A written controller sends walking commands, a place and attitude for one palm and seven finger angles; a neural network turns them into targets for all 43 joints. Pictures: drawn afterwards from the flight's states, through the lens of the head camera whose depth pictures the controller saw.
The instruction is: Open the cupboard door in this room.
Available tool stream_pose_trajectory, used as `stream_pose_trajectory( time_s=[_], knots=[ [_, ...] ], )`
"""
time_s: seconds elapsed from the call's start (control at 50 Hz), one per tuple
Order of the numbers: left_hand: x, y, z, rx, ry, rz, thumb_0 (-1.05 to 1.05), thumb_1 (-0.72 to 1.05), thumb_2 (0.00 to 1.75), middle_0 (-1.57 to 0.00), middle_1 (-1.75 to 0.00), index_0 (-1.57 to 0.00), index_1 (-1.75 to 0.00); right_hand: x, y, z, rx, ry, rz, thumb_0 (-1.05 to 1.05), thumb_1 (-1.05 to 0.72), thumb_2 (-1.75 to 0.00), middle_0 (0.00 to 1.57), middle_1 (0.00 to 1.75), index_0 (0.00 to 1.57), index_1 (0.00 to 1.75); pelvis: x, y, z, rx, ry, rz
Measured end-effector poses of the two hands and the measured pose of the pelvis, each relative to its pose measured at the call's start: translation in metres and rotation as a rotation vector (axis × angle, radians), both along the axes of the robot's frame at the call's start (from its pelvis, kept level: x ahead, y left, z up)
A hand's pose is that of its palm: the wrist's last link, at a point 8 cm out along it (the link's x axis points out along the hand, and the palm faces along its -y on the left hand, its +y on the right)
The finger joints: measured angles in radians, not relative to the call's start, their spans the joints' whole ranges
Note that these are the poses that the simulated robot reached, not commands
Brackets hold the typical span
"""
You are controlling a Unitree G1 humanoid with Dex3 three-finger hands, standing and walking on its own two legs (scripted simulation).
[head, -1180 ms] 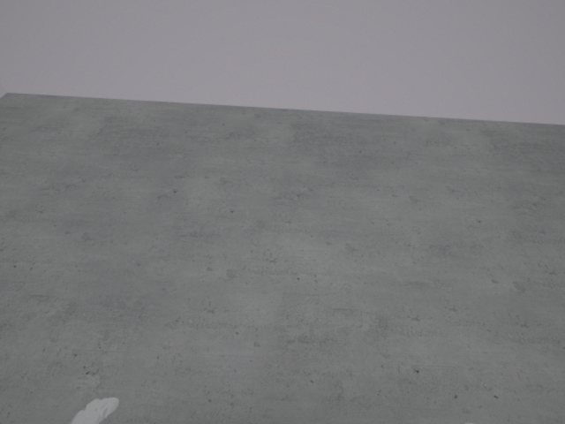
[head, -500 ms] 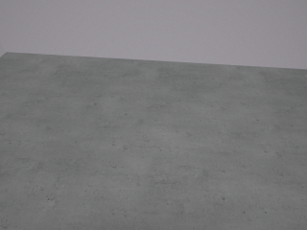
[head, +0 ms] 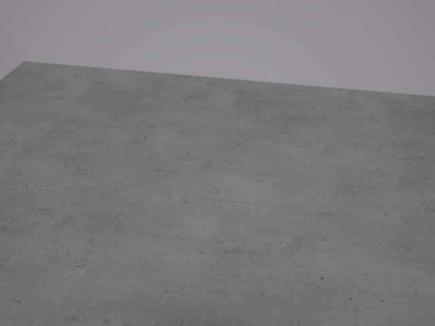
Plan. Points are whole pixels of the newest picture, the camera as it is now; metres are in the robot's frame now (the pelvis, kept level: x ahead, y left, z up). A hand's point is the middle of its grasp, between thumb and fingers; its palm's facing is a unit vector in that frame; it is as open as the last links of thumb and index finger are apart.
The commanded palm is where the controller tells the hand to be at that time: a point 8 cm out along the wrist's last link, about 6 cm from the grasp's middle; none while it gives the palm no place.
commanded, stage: turn or walk to find it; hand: left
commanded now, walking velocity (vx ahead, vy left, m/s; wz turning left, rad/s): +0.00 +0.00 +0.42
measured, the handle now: out of the picture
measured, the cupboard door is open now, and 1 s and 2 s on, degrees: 0 0 0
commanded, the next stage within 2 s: none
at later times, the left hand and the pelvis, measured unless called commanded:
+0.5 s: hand out of the picture +0.02 +0.22 -0.16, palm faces +0.18 -0.95 -0.26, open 7.4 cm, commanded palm none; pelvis -0.04 +0.01 +0.00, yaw +11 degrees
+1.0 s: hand out of the picture -0.14 +0.16 -0.17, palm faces +0.46 -0.86 -0.23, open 7.4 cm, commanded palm none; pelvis -0.07 -0.02 +0.00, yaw +26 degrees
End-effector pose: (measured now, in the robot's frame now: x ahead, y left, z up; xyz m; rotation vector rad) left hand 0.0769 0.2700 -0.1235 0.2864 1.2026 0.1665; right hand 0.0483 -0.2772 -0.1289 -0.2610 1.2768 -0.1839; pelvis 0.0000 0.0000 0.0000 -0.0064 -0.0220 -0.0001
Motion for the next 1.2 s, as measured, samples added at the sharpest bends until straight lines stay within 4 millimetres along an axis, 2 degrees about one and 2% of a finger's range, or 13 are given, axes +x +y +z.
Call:
stream_pose_trajectory(
  time_s=[0.16, 0.24, 0.32, 0.44, 0.56, 0.62, 0.72, 0.84, 0.94, 1.08, 1.14, 1.2],
  knots=[
    [-0.039, 0.002, -0.032, -0.087, 0.043, 0.088, 0.00, 0.90, 0.90, -0.20, -0.30, -0.20, -0.30, -0.008, 0.046, -0.007, 0.028, 0.040, 0.030, 0.00, -0.91, -0.90, 0.20, 0.30, 0.20, 0.30, -0.005, 0.021, -0.011, 0.001, -0.009, 0.064],
    [-0.052, 0.006, -0.029, -0.097, 0.076, 0.120, 0.00, 0.91, 0.90, -0.20, -0.30, -0.20, -0.30, -0.014, 0.063, 0.000, 0.039, 0.040, 0.038, 0.00, -0.90, -0.90, 0.21, 0.30, 0.20, 0.30, -0.011, 0.026, -0.004, -0.014, 0.007, 0.087],
    [-0.061, 0.010, -0.019, -0.093, 0.061, 0.153, 0.00, 0.91, 0.90, -0.20, -0.30, -0.20, -0.30, -0.016, 0.069, 0.004, 0.045, 0.050, 0.055, 0.00, -0.90, -0.90, 0.21, 0.30, 0.20, 0.30, -0.018, 0.026, 0.003, -0.026, 0.026, 0.112],
    [-0.067, 0.007, -0.009, -0.064, 0.021, 0.192, 0.00, 0.91, 0.90, -0.20, -0.30, -0.20, -0.30, -0.014, 0.058, 0.001, 0.049, 0.030, 0.078, 0.00, -0.90, -0.90, 0.21, 0.30, 0.20, 0.30, -0.029, 0.017, 0.004, -0.022, 0.036, 0.161],
    [-0.079, -0.013, 0.003, -0.022, -0.053, 0.236, 0.00, 0.91, 0.90, -0.20, -0.30, -0.19, -0.30, -0.010, 0.030, -0.013, 0.072, 0.020, 0.122, 0.00, -0.90, -0.90, 0.21, 0.30, 0.20, 0.30, -0.042, -0.009, -0.002, 0.002, 0.036, 0.216],
    [-0.099, -0.027, 0.007, 0.003, -0.065, 0.264, 0.00, 0.91, 0.90, -0.20, -0.30, -0.20, -0.30, -0.004, 0.015, -0.020, 0.083, 0.014, 0.145, 0.00, -0.90, -0.90, 0.21, 0.30, 0.20, 0.30, -0.048, -0.022, -0.004, 0.011, 0.021, 0.247],
    [-0.138, -0.046, 0.016, 0.003, -0.035, 0.342, 0.00, 0.91, 0.90, -0.20, -0.30, -0.20, -0.30, 0.008, 0.002, -0.012, 0.086, 0.010, 0.198, 0.00, -0.91, -0.90, 0.20, 0.30, 0.20, 0.30, -0.049, -0.032, 0.005, 0.037, 0.007, 0.298],
    [-0.175, -0.063, 0.009, -0.030, 0.003, 0.421, 0.00, 0.90, 0.90, -0.20, -0.30, -0.20, -0.30, 0.017, 0.002, -0.009, 0.061, 0.050, 0.272, 0.00, -0.91, -0.90, 0.20, 0.30, 0.20, 0.30, -0.052, -0.034, 0.005, 0.036, 0.013, 0.370],
    [-0.213, -0.071, -0.005, -0.074, 0.059, 0.498, 0.00, 0.90, 0.90, -0.20, -0.30, -0.20, -0.30, 0.035, 0.028, -0.008, 0.046, 0.065, 0.363, 0.00, -0.91, -0.90, 0.20, 0.30, 0.20, 0.30, -0.059, -0.025, 0.002, 0.028, 0.025, 0.419],
    [-0.276, -0.058, -0.035, -0.132, 0.160, 0.612, 0.00, 0.90, 0.90, -0.20, -0.30, -0.20, -0.30, 0.070, 0.095, -0.001, 0.046, -0.061, 0.501, 0.00, -0.91, -0.90, 0.20, 0.30, 0.20, 0.30, -0.075, -0.002, -0.011, 0.015, 0.025, 0.478],
    [-0.286, -0.048, -0.033, -0.130, 0.180, 0.634, 0.00, 0.91, 0.90, -0.20, -0.30, -0.20, -0.30, 0.074, 0.114, 0.009, 0.054, -0.105, 0.530, 0.00, -0.91, -0.90, 0.20, 0.30, 0.20, 0.30, -0.080, 0.004, -0.005, 0.002, 0.017, 0.488],
    [-0.283, -0.036, -0.025, -0.119, 0.138, 0.648, 0.00, 0.91, 0.90, -0.20, -0.30, -0.20, -0.30, 0.072, 0.125, 0.015, 0.060, -0.120, 0.550, 0.00, -0.91, -0.90, 0.20, 0.30, 0.20, 0.30, -0.085, 0.007, 0.001, -0.012, 0.011, 0.510]
  ],
)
